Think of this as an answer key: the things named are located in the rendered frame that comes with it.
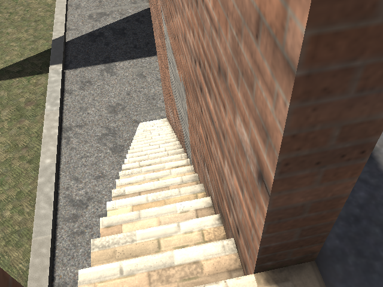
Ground stairs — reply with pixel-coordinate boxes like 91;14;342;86
78;118;244;287

